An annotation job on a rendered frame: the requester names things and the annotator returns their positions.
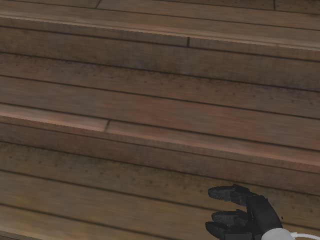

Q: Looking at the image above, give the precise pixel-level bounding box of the right robot forearm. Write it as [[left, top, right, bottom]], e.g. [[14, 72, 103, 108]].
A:
[[261, 228, 296, 240]]

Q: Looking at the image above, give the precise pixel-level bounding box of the right robot hand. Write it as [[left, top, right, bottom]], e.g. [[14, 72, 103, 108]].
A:
[[205, 184, 283, 240]]

